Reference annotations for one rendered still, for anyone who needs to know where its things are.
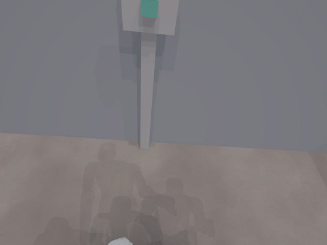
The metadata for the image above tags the button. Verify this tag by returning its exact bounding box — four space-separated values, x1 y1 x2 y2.
141 0 158 18

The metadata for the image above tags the panel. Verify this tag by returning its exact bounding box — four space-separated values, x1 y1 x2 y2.
121 0 179 149

